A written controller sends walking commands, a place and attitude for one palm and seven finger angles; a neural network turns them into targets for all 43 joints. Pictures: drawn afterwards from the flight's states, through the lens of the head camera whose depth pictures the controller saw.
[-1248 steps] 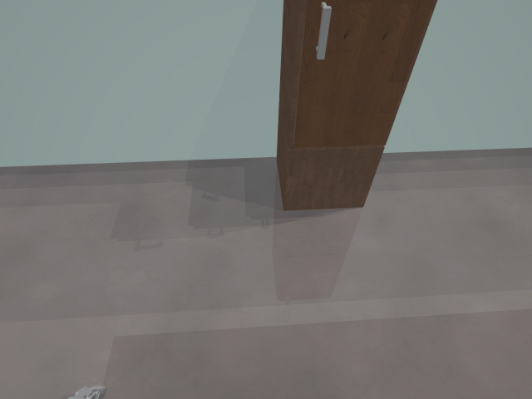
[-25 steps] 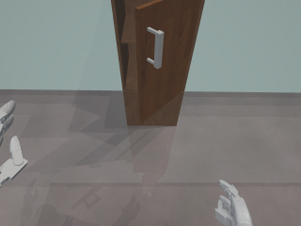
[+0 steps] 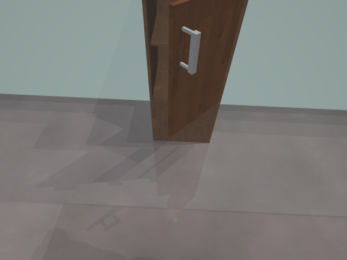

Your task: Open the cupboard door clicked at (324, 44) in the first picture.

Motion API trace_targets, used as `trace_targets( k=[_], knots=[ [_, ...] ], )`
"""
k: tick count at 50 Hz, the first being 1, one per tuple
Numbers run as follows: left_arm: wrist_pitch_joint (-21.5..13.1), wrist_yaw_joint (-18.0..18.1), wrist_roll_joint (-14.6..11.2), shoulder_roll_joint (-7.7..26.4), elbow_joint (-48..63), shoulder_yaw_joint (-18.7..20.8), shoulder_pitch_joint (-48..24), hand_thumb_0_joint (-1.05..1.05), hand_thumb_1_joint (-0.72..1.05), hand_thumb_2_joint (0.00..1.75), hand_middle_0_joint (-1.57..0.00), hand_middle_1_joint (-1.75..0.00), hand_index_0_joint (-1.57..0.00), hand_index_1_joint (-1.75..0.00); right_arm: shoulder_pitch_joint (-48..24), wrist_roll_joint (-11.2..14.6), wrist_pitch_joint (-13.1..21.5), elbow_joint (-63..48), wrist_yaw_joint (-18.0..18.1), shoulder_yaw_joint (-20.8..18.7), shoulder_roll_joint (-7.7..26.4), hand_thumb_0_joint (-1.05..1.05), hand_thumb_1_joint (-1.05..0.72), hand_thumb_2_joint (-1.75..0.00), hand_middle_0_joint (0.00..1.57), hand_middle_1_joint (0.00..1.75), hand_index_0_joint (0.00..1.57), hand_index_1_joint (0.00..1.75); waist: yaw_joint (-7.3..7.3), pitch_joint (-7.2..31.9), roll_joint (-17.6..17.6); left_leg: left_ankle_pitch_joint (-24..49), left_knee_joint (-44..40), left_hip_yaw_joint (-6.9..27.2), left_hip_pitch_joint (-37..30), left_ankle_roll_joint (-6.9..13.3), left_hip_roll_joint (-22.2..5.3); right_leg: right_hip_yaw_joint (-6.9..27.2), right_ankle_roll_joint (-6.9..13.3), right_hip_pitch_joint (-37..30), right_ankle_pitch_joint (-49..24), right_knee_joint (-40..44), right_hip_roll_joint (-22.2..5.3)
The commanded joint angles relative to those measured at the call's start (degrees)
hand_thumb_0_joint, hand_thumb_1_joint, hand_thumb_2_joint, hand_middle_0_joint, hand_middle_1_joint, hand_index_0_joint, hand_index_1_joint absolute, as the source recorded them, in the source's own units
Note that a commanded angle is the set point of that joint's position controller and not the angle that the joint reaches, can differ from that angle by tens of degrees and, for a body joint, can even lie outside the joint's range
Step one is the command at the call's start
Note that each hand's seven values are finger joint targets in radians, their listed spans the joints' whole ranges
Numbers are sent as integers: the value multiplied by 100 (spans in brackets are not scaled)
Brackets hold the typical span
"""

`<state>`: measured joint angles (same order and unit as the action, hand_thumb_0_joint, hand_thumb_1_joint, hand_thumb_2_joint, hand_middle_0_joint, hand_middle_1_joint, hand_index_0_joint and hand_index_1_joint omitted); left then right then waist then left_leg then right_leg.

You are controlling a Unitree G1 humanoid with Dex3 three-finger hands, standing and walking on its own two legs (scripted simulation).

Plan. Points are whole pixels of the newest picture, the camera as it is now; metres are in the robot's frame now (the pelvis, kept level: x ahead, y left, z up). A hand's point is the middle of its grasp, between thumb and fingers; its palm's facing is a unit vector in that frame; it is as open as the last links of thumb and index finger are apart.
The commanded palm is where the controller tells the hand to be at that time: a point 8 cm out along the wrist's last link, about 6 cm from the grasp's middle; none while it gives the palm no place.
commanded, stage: let the arm hang, fingers relaxed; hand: left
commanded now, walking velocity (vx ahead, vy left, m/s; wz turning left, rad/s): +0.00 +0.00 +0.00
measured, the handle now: (188, 51) +0.70 -0.01 +0.11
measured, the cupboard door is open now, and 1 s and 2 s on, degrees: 46 46 46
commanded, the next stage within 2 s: look to check the result in 0.58 s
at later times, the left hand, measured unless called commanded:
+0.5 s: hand out of the picture +0.01 +0.15 -0.17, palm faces +0.04 -0.98 -0.17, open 7.3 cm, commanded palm none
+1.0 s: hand out of the picture +0.02 +0.15 -0.17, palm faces +0.03 -0.98 -0.19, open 7.4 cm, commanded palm none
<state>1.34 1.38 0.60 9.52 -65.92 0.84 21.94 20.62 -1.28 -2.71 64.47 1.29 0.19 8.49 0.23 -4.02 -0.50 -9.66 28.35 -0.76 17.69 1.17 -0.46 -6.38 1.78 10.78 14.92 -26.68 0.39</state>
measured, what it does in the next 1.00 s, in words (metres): stands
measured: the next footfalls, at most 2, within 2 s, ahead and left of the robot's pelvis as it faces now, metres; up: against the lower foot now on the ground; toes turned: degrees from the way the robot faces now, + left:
none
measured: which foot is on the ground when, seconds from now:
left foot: down 0.00-1.00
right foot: down 0.00-1.00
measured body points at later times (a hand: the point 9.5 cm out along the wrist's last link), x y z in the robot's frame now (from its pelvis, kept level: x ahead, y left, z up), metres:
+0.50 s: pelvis +0.02 +0.00 +0.00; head +0.02 -0.01 +0.45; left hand +0.01 +0.21 -0.16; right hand +0.00 -0.20 -0.17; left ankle +0.06 +0.10 -0.74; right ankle +0.00 -0.10 -0.74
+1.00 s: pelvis +0.04 -0.01 +0.01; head +0.05 -0.02 +0.45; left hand +0.02 +0.20 -0.15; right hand +0.03 -0.22 -0.16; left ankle +0.06 +0.10 -0.74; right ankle +0.00 -0.10 -0.74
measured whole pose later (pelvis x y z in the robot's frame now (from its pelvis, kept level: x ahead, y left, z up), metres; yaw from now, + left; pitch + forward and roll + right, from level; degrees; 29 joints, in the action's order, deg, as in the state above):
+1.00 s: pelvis +0.04 -0.01 +0.01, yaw -1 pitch -2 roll +0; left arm -1.0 2.3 0.5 7.0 -66.1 0.7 17.1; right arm 14.8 -1.0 -0.4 66.3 2.2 0.3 8.0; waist 0.3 -3.1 -0.7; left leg -11.1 24.0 -1.6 11.4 0.5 0.0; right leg -5.5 1.9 5.2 16.6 -23.2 0.1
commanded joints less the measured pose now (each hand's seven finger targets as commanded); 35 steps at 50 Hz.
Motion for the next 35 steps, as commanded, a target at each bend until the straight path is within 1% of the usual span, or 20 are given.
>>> trace_targets(
  k=[1, 3, 4, 7, 11, 12, 13, 15, 16, 18, 20, 22, 24, 26, 27, 28, 30, 32, 33, 35],
  knots=[
    [-141, 52, -23, 415, 129, 89, 174, 0, 90, 90, -20, -30, -20, -30, 175, 4, 154, -172, 62, -131, 469, 0, -90, -90, 20, 30, 20, 30, 25, -112, -69, -978, -859, 633, -83, 128, -486, 708, 178, 422, 856, 831, -593],
    [-135, 67, -23, 364, 59, 91, 264, 0, 90, 90, -20, -30, -20, -30, 210, 1, 154, -121, 66, -131, 387, 0, -90, -90, 20, 30, 20, 30, 8, -184, -119, -1051, -915, 654, -16, 131, -463, 707, 170, 424, 914, 795, -570],
    [-140, 72, -21, 337, 36, 93, 306, 0, 90, 90, -20, -30, -20, -30, 252, 0, 163, -99, 67, -123, 372, 0, -90, -90, 20, 30, 20, 30, 12, -189, -25, -1012, -949, 646, -24, 135, -471, 694, 157, 417, 847, 764, -569],
    [-148, 97, -14, 275, 0, 93, 368, 0, 90, 90, -20, -30, -20, -30, 285, 10, 174, -56, 71, -130, 326, 0, -90, -90, 20, 30, 20, 30, -6, -239, 39, -938, -962, 635, -31, 140, -477, 654, 137, 422, 741, 708, -555],
    [-173, 117, -9, 183, 11, 99, 367, 0, 90, 90, -20, -30, -20, -30, 251, 5, 216, -6, 74, -118, 229, 0, -90, -90, 20, 30, 20, 30, -5, -255, 55, -672, -978, 601, -84, 146, -468, 665, 118, 376, 427, 656, -580],
    [-178, 122, -8, 212, 23, 110, 384, 0, 90, 90, -20, -30, -20, -30, 257, 13, 225, -12, 70, -120, 239, 0, -90, -90, 20, 30, 20, 30, -14, -173, 38, -592, -947, 601, -106, 142, -456, 625, 110, 291, 392, 635, -584],
    [-182, 123, -5, 183, 34, 112, 347, 0, 90, 90, -20, -30, -20, -30, 217, 7, 226, 3, 68, -120, 188, 0, -90, -90, 20, 30, 20, 30, -12, -277, 120, -596, -945, 561, -76, 135, -444, 643, 109, 347, 421, 669, -601],
    [-195, 127, -5, 166, 52, 110, 300, 0, 90, 90, -20, -30, -20, -30, 180, 5, 233, 12, 65, -119, 156, 0, -90, -90, 20, 30, 20, 30, 13, -302, 64, -405, -885, 496, -196, 123, -418, 670, 115, 421, 324, 700, -636],
    [-198, 126, -7, 169, 63, 105, 267, 0, 90, 90, -20, -30, -20, -30, 165, 6, 228, 28, 64, -110, 160, 0, -90, -90, 20, 30, 20, 30, 22, -331, 101, -398, -867, 499, -228, 113, -406, 681, 114, 448, 352, 723, -640],
    [-196, 130, -7, 161, 78, 113, 219, 0, 90, 90, -20, -30, -20, -30, 153, 2, 233, 46, 63, -112, 140, 0, -90, -90, 20, 30, 20, 30, 23, -369, 51, -351, -884, 515, -214, 114, -410, 664, 116, 437, 340, 715, -641],
    [-206, 126, -8, 160, 97, 119, 173, 0, 90, 90, -20, -30, -20, -30, 121, -3, 250, 41, 67, -109, 159, 0, -90, -90, 20, 30, 20, 30, 14, -360, 5, -183, -874, 477, -264, 104, -410, 655, 104, 380, 161, 694, -647],
    [-206, 127, -12, 202, 95, 123, 156, 0, 90, 90, -20, -30, -20, -30, 87, 12, 251, 30, 70, -111, 179, 0, -90, -90, 20, 30, 20, 30, -2, -324, 14, -148, -849, 479, -292, 100, -416, 646, 103, 317, 170, 726, -652],
    [-212, 116, -16, 197, 89, 120, 109, 0, 90, 90, -20, -30, -20, -30, 59, 1, 258, 24, 74, -109, 192, 0, -90, -90, 20, 30, 20, 30, 16, -323, -61, -104, -858, 465, -329, 89, -403, 692, 109, 297, 122, 752, -660],
    [-227, 109, -22, 226, 93, 126, 79, 0, 90, 90, -20, -30, -20, -30, 23, 6, 279, 14, 83, -105, 223, 0, -90, -90, 20, 30, 20, 30, 11, -161, -105, 173, -817, 448, -439, 92, -418, 705, 110, 150, -137, 747, -672],
    [-231, 113, -21, 254, 98, 131, 73, 0, 90, 90, -20, -30, -20, -30, 29, 18, 279, 5, 86, -108, 253, 0, -90, -90, 20, 30, 20, 30, 6, -92, -19, 258, -786, 450, -447, 93, -440, 656, 105, 63, -173, 748, -673],
    [-235, 110, -24, 234, 87, 123, 66, 0, 90, 90, -20, -30, -20, -30, -26, 15, 284, 18, 88, -105, 247, 0, -90, -90, 20, 30, 20, 30, 2, -107, -51, 358, -761, 430, -489, 89, -432, 676, 105, 66, -269, 763, -690],
    [-249, 112, -29, 265, 99, 120, 42, 0, 90, 90, -20, -30, -20, -30, -27, 17, 290, 17, 91, -108, 287, 0, -90, -90, 20, 30, 20, 30, 16, -11, 41, 551, -732, 422, -599, 88, -443, 675, 106, -17, -441, 775, -704],
    [-243, 117, -34, 267, 99, 114, 40, 0, 90, 90, -20, -30, -20, -30, -67, 27, 276, 24, 96, -101, 308, 0, -90, -90, 20, 30, 20, 30, 7, -43, 7, 559, -710, 432, -622, 86, -451, 656, 103, -7, -418, 804, -694],
    [-239, 113, -34, 271, 76, 101, 27, 0, 90, 90, -20, -30, -20, -30, -96, 24, 266, 43, 93, -103, 276, 0, -90, -90, 20, 30, 20, 30, 13, -131, 14, 491, -725, 397, -604, 75, -448, 670, 104, 45, -375, 846, -711],
    [-245, 112, -34, 285, 79, 102, 4, 0, 90, 90, -20, -30, -20, -30, -91, 21, 269, 56, 97, -98, 308, 0, -90, -90, 20, 30, 20, 30, 32, -74, -3, 608, -737, 407, -665, 76, -461, 689, 105, -23, -500, 843, -696]
  ],
)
